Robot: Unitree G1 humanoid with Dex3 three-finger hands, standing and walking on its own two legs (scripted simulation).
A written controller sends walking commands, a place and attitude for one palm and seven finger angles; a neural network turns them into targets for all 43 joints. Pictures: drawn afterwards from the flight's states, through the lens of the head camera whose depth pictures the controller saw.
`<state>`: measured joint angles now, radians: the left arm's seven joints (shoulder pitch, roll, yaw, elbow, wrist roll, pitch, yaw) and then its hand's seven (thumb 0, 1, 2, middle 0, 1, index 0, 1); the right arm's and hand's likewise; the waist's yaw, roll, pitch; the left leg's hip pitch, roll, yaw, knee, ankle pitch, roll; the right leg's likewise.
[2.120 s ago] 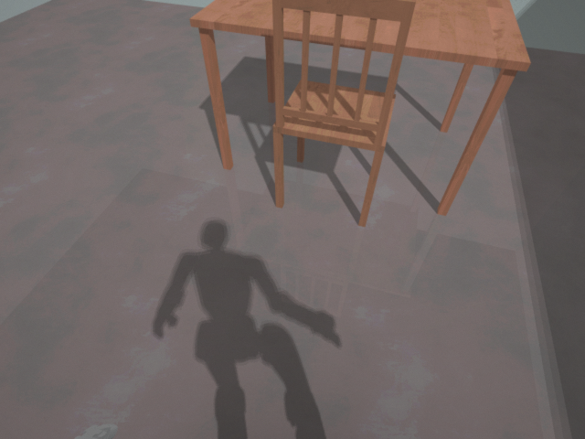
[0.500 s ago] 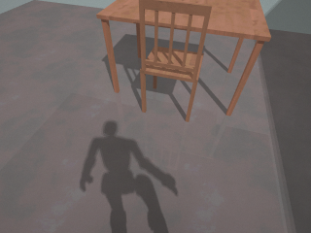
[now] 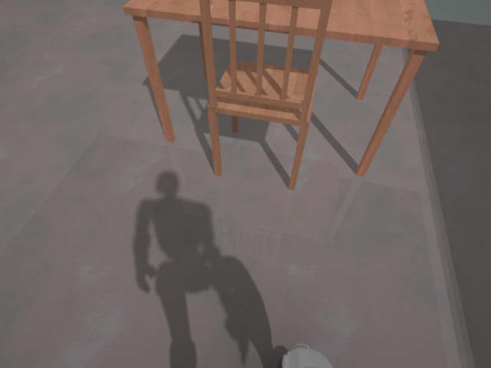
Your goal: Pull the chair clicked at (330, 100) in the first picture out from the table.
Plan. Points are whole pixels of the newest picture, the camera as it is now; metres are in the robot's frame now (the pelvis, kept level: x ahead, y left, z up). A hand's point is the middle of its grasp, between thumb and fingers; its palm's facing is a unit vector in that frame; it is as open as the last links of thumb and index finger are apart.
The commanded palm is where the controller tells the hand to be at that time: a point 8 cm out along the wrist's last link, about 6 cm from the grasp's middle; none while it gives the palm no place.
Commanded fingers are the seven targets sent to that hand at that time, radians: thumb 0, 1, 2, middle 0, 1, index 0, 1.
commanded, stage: walk to a spot facing it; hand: left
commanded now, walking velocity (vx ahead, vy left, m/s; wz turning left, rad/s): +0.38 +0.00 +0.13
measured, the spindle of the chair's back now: (260, 54) +1.08 -0.04 -0.06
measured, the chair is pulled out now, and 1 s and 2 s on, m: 0.00 0.00 0.00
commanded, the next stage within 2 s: turn to face it in 0.48 s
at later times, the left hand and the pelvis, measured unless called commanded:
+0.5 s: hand out of the picture +0.13 +0.20 -0.20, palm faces +0.20 -0.97 -0.14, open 7.3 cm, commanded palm none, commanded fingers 0.00 0.90 0.90 -0.20 -0.30 -0.20 -0.30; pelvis +0.19 +0.03 -0.01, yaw +9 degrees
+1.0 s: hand (160, 252) +0.39 +0.21 -0.18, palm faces +0.05 -0.97 -0.23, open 7.3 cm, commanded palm none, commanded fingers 0.00 0.90 0.90 -0.20 -0.30 -0.20 -0.30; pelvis +0.34 +0.02 -0.02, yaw +1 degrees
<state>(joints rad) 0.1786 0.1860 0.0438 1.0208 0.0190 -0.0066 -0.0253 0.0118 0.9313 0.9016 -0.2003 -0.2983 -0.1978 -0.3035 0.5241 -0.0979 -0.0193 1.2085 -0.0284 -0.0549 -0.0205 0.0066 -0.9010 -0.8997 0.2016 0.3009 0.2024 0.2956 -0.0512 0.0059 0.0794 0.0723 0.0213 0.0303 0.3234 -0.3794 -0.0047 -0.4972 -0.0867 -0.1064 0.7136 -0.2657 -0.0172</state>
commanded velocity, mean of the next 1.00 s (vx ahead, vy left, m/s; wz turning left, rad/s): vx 0.17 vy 0.00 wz -0.10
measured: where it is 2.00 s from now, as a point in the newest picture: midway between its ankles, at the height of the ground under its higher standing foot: (241, 297)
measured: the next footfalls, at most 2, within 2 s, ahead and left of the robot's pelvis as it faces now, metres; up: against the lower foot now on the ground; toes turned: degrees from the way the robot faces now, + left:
right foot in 0.06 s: +0.18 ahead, -0.14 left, +0.00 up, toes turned -7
left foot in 0.44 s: +0.28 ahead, +0.12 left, +0.00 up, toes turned +18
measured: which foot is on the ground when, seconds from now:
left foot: down 0.00-0.06, up 0.08-0.42, down 0.44-0.94, up 0.96-1.00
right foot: up 0.00-0.04, down 0.06-0.44, up 0.46-0.92, down 0.94-1.00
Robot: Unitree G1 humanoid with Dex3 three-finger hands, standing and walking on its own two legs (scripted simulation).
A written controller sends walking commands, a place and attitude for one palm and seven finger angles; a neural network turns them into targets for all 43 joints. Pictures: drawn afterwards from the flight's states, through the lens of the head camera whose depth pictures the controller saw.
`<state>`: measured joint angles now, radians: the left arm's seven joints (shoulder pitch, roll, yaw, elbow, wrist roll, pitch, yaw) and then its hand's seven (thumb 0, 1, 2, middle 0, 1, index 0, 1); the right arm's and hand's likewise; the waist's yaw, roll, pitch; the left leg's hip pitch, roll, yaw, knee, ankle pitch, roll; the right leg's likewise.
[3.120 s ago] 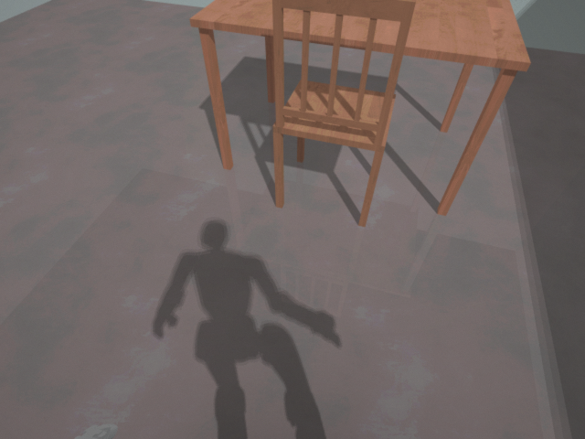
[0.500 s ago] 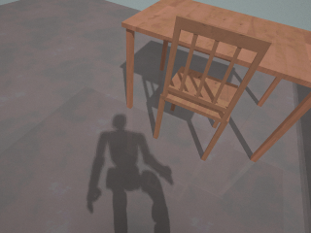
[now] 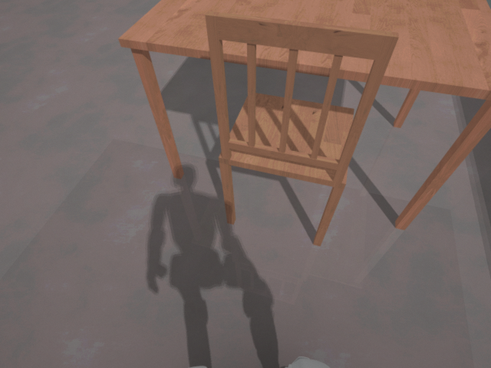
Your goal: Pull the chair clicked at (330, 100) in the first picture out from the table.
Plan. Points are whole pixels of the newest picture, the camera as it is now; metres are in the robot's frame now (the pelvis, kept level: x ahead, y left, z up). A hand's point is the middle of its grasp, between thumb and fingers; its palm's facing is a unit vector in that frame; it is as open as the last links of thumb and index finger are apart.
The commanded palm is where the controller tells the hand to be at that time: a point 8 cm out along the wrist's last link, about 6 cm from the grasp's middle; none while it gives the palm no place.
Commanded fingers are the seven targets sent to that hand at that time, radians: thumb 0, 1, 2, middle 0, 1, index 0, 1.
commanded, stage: turn to face it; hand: left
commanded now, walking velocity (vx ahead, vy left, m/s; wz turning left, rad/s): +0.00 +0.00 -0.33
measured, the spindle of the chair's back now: (287, 107) +0.74 -0.07 -0.04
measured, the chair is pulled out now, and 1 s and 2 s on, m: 0.00 0.00 0.00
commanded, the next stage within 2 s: take the last steps up to it in 0.28 s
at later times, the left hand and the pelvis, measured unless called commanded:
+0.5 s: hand (131, 366) +0.14 +0.22 -0.15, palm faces -0.14 -0.97 -0.19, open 7.3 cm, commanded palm none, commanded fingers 0.00 0.90 0.90 -0.20 -0.30 -0.20 -0.30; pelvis +0.04 +0.04 +0.03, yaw -11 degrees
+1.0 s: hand out of the picture +0.13 +0.15 -0.15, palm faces -0.18 -0.97 -0.16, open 7.3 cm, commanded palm none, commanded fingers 0.00 0.90 0.90 -0.20 -0.30 -0.20 -0.30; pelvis +0.14 -0.02 +0.02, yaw -13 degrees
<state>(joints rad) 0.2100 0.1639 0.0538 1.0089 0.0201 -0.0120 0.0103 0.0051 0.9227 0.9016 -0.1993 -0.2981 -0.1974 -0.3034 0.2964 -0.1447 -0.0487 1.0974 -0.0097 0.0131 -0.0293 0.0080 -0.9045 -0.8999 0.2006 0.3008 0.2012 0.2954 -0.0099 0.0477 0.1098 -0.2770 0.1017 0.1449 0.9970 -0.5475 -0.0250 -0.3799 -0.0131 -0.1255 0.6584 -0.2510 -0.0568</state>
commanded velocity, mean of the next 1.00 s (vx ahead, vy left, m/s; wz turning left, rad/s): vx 0.19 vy -0.01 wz -0.13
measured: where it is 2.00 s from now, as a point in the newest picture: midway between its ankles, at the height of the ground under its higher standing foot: (260, 357)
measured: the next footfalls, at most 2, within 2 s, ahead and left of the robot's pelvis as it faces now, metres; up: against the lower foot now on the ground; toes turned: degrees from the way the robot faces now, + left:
left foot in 0.26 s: +0.09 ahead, +0.14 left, +0.00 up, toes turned -1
right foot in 0.68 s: +0.05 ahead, -0.11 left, +0.00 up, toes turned -19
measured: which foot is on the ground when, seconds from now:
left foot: up 0.00-0.24, down 0.26-0.68, up 0.70-1.00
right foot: down 0.00-0.28, up 0.30-0.66, down 0.68-1.00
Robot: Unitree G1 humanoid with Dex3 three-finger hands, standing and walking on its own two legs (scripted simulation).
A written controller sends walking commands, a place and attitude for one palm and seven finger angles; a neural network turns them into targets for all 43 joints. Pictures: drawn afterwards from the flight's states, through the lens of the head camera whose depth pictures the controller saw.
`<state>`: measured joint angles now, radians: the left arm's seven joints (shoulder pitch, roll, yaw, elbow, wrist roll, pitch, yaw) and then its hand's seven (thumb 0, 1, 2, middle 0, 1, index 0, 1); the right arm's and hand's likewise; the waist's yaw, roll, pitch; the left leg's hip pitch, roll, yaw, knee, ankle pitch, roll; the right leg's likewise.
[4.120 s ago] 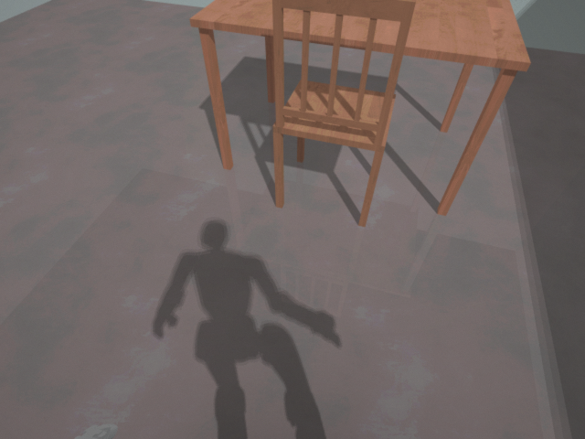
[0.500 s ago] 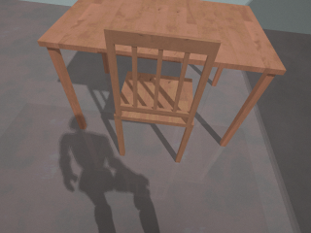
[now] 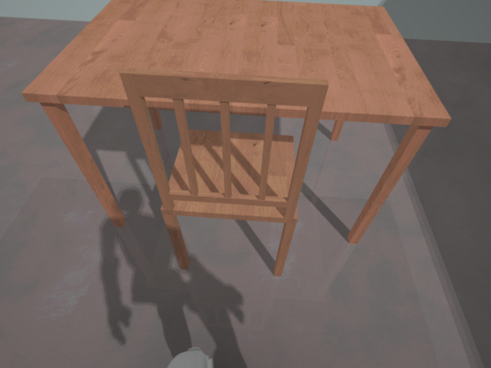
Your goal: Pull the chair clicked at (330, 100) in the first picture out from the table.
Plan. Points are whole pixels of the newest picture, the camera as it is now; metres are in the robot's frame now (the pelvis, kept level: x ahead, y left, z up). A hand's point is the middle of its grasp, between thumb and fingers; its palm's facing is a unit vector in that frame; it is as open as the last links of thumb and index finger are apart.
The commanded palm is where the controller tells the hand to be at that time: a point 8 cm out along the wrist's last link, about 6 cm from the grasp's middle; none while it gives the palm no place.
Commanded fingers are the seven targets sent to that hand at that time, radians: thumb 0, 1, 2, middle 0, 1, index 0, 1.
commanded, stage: take the last steps up to it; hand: left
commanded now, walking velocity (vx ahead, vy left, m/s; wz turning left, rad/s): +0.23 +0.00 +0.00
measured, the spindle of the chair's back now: (226, 155) +0.60 +0.08 -0.06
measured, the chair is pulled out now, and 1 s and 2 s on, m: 0.00 0.00 0.00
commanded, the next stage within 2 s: come to a stop and stand still in 0.22 s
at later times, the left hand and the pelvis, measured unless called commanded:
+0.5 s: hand (163, 348) +0.18 +0.17 -0.17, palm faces +0.02 -0.97 -0.24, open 7.2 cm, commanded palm none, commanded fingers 0.00 0.90 0.90 -0.20 -0.30 -0.20 -0.30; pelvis +0.14 -0.01 +0.00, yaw +0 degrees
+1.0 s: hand out of the picture +0.12 +0.23 -0.18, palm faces +0.06 -0.98 -0.19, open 7.3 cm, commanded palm none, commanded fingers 0.00 0.90 0.90 -0.20 -0.30 -0.20 -0.30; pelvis +0.11 +0.04 +0.01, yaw +0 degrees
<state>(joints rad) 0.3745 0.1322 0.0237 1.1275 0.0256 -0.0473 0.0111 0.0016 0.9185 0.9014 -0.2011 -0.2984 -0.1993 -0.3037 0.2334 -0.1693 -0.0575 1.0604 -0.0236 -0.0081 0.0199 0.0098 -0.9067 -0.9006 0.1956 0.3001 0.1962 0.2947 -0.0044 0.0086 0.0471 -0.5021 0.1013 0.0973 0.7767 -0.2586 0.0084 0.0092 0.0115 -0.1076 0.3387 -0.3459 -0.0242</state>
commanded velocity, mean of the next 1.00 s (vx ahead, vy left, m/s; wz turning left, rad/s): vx -0.01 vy -0.03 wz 0.00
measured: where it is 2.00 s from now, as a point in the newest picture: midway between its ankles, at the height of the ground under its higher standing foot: outside the picture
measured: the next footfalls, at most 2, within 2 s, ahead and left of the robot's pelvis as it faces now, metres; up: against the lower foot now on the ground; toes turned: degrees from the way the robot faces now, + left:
left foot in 0.08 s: +0.15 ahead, +0.13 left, +0.00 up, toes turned +6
right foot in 0.40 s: +0.20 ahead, -0.12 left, +0.00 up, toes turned -6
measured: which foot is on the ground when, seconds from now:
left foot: up 0.00-0.06, down 0.08-0.44, up 0.46-0.76, down 0.78-1.00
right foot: down 0.00-0.08, up 0.10-0.38, down 0.40-0.80, up 0.82-1.00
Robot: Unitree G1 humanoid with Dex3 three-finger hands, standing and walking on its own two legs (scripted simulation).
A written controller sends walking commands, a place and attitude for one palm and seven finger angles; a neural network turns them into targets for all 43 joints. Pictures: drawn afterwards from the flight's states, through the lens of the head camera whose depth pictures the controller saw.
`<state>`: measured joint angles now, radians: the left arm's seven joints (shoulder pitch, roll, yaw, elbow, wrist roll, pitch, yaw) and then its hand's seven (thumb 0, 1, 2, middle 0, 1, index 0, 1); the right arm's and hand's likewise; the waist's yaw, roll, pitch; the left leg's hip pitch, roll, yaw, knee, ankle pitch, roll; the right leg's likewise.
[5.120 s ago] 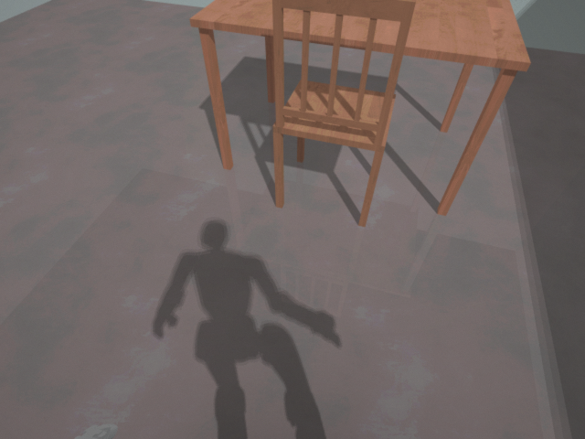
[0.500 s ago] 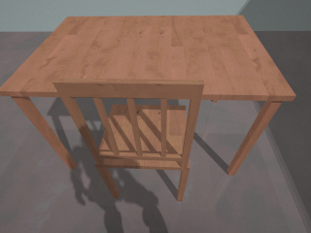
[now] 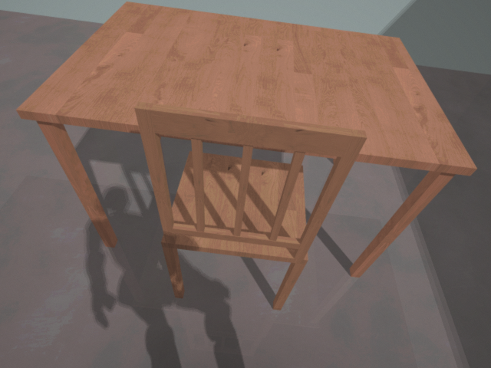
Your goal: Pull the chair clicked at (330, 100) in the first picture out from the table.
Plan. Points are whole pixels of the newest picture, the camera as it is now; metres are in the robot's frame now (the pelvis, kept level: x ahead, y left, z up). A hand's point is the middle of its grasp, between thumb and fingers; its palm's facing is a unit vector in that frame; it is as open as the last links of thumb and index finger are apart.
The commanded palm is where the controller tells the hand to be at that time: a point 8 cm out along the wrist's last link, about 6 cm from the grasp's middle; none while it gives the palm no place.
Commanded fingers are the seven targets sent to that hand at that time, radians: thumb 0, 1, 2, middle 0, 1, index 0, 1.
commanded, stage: come to a stop and stand still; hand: left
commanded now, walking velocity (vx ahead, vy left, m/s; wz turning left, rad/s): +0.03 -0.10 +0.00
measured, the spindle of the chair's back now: (241, 196) +0.49 +0.04 -0.07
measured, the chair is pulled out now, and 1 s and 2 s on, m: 0.00 0.00 0.00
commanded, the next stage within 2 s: look again from close up in 0.82 s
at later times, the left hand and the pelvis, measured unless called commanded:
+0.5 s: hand out of the picture -0.03 +0.09 -0.18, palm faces +0.02 -0.98 -0.17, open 7.3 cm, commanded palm none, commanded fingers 0.00 0.90 0.90 -0.20 -0.30 -0.20 -0.30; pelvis -0.01 -0.06 +0.00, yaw +0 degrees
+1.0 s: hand out of the picture -0.03 +0.10 -0.18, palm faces +0.03 -0.99 -0.17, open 7.3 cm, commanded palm none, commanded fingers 0.00 0.90 0.90 -0.20 -0.30 -0.20 -0.30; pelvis +0.00 -0.05 -0.01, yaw -1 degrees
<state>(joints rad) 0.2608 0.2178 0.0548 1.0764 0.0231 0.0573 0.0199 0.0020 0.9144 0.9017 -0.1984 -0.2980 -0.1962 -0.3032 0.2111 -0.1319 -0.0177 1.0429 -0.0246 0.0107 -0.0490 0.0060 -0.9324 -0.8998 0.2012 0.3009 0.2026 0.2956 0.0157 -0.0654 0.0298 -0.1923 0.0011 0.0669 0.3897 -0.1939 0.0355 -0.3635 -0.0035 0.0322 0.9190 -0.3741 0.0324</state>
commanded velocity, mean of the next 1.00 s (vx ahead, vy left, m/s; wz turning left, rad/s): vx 0.00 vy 0.00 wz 0.00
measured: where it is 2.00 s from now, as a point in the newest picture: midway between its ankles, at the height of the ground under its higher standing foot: outside the picture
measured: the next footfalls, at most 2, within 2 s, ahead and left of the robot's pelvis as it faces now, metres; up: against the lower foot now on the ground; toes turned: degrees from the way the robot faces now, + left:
right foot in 0.22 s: -0.01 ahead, -0.14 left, +0.00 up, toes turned -3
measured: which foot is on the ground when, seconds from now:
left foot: down 0.00-1.00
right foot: up 0.00-0.20, down 0.22-1.00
